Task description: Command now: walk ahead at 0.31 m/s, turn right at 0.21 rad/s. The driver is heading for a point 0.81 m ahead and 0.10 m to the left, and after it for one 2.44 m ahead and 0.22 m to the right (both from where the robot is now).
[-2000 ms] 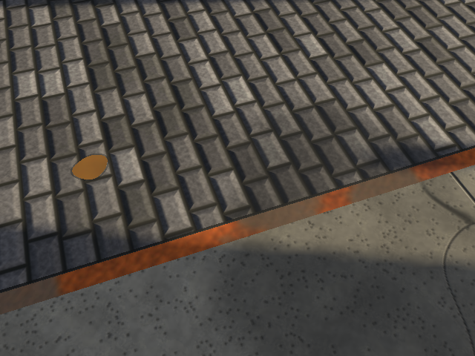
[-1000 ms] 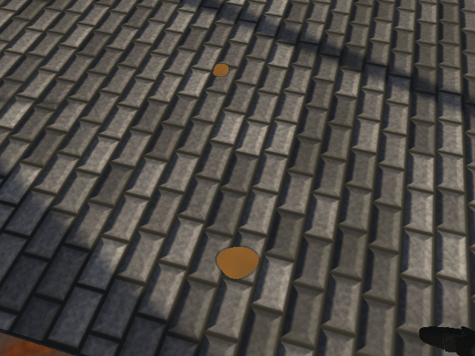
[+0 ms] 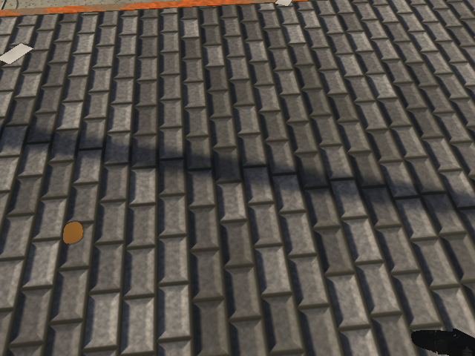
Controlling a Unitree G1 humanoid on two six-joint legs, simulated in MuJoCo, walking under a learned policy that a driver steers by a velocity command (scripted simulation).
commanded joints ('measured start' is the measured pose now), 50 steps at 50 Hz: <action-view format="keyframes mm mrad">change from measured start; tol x8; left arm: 1 186 78 -2 -46 -4 -21 1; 4 -58 117 14 -91 4 9 10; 9 -27 13 -11 -75 10 39 15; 18 -168 133 16 -92 26 61 25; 50 -153 32 -1 140 13 30 28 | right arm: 1 309 -193 -65 15 22 8 4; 8 52 -89 -16 23 5 38 2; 15 41 -98 -8 78 28 73 -3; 18 162 -63 5 113 6 73 1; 50 84 -75 -1 333 26 127 -50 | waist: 1 -99 272 -383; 4 -91 59 -121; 15 -27 119 -104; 19 -86 -87 -33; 50 -73 9 8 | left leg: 1 772 453 -637 -57 459 320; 2 663 407 -519 -72 394 274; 6 301 244 -213 -138 542 196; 10 241 221 -123 -155 608 211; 12 237 227 -123 -162 468 206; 18 87 54 -58 -138 -298 29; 29 250 52 -17 -29 14 7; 50 265 54 -19 -78 -54 1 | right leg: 1 -484 15 6 616 -197 58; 3 -521 -58 -20 647 -86 76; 9 -203 -125 -135 160 75 111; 16 26 -140 -128 -222 411 47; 17 53 -202 -66 -234 487 21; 20 -101 -168 -77 -223 247 0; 29 -55 -147 -101 -157 523 19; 50 -49 -115 -141 -210 419 31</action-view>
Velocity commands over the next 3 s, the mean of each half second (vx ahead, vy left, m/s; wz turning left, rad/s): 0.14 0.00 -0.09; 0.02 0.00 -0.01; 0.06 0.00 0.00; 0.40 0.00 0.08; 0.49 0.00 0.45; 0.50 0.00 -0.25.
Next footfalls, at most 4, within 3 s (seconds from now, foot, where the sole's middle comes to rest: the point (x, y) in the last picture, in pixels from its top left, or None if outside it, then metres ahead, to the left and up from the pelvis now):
0.32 right None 0.16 -0.13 -0.76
2.04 left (225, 331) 0.54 0.10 -0.76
2.52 right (276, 237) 0.85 -0.04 -0.76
3.00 left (199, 185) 1.05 0.23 -0.76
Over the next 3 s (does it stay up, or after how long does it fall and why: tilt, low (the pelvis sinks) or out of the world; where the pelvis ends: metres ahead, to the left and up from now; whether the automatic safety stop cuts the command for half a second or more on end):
stays up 0.91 0.09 0.01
